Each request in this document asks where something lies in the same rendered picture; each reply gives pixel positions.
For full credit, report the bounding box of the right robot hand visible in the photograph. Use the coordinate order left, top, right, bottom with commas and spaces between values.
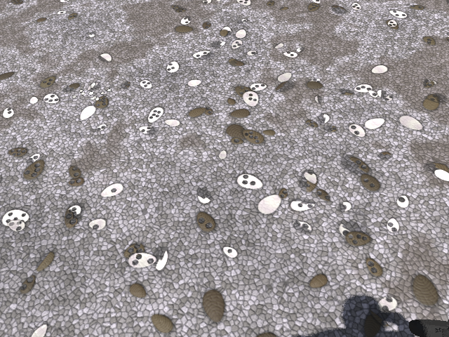
409, 319, 449, 337

